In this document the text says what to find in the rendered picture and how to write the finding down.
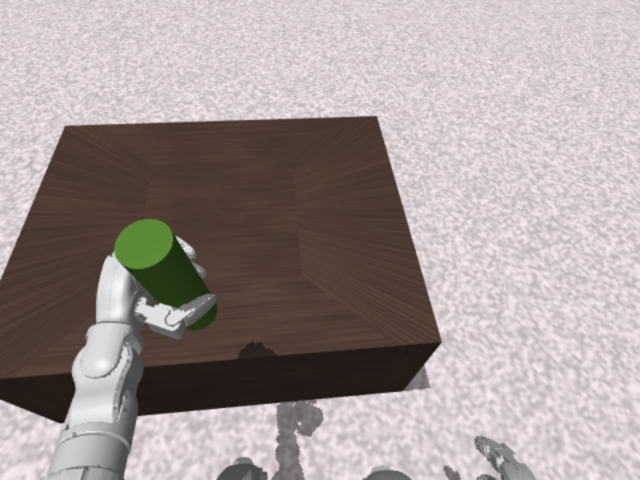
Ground left robot arm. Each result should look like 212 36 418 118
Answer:
40 321 144 480

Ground right robot hand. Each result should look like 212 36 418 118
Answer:
475 436 536 480

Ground left robot hand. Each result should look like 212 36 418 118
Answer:
96 236 217 340

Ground can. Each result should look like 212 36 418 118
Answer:
114 219 217 331

